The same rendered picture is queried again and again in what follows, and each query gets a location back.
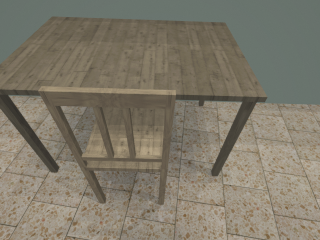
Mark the table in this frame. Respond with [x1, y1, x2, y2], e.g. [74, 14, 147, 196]
[0, 16, 268, 177]

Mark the chair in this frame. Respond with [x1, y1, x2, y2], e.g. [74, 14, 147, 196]
[38, 86, 176, 205]

